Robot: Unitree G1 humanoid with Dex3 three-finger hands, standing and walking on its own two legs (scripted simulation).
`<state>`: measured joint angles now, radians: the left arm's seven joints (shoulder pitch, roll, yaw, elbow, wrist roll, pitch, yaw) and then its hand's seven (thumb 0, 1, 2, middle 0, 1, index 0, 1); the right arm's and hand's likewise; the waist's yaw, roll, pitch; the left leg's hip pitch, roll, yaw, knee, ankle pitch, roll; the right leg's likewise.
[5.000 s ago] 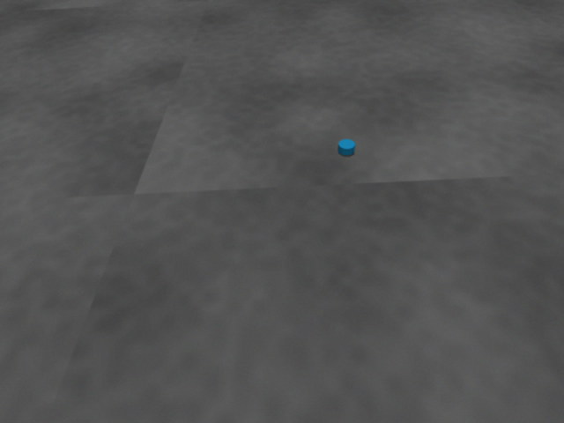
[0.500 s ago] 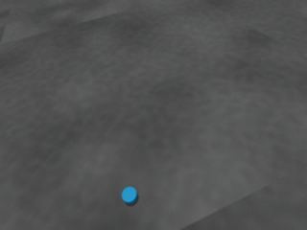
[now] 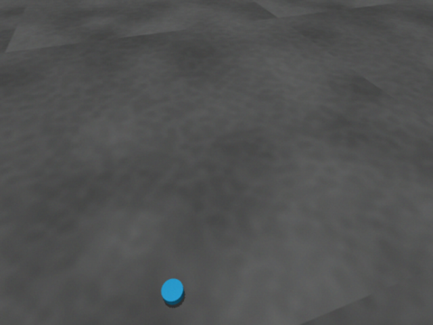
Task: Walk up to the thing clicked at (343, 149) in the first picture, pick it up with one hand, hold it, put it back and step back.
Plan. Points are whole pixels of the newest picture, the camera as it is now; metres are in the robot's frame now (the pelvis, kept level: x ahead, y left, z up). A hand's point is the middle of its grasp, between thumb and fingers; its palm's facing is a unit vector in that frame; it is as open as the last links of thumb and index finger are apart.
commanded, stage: walk up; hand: left
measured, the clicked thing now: (172, 291) +0.44 +0.24 -0.75
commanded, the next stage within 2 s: stand in 1.26 s
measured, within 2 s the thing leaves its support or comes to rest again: neither
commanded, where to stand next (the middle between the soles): +0.05 -0.01 m, yaw -1 degrees
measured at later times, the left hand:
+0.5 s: hand out of the picture +0.12 +0.25 -0.14, palm faces +0.02 -0.94 -0.33, open 7.4 cm
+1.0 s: hand out of the picture +0.11 +0.25 -0.15, palm faces +0.01 -0.95 -0.32, open 7.4 cm
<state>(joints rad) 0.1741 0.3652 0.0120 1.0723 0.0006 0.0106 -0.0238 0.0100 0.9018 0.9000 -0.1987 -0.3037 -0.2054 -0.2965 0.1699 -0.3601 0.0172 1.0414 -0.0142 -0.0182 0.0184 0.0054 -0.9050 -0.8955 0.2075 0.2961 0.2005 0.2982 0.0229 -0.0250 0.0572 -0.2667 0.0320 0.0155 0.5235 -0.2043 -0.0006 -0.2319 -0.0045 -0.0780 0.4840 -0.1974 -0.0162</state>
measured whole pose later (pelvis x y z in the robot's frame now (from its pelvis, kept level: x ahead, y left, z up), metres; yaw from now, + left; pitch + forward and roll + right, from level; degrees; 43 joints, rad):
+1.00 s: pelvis +0.03 +0.00 +0.01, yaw +0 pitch -2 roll +0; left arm 0.08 0.34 0.03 1.17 0.01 0.01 -0.01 0.01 0.90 0.90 -0.20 -0.30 -0.21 -0.30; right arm 0.10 -0.34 0.01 1.17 -0.01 -0.02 0.01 0.00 -0.91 -0.90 0.21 0.30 0.20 0.30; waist 0.00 0.00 0.04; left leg -0.14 0.02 0.02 0.33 -0.15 0.00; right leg -0.12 -0.01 -0.07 0.31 -0.15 -0.01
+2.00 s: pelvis +0.04 +0.00 +0.01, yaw +0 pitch -2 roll +0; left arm 0.11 0.35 0.00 1.14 0.01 -0.01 0.00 0.01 0.90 0.90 -0.20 -0.30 -0.21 -0.30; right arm 0.10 -0.35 0.01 1.16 -0.02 0.00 0.01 0.00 -0.91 -0.90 0.21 0.30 0.20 0.30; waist 0.00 0.00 0.04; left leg -0.11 0.01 0.03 0.30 -0.15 0.00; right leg -0.10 -0.02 -0.07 0.30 -0.17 0.00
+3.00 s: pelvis +0.05 +0.00 +0.01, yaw +0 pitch -2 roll +0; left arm 0.11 0.35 0.00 1.13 0.01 -0.01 0.00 0.01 0.90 0.90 -0.20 -0.30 -0.21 -0.30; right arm 0.11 -0.35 0.01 1.14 -0.02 -0.01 0.01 0.00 -0.91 -0.90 0.21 0.30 0.20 0.30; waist 0.00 0.00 0.04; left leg -0.10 0.02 0.03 0.30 -0.16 -0.01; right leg -0.09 -0.01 -0.06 0.30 -0.18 -0.01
